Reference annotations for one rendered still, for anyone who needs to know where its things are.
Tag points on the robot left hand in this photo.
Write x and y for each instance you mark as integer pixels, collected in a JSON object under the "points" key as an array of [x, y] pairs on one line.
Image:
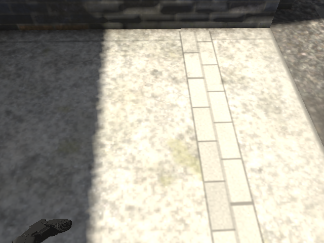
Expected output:
{"points": [[43, 229]]}

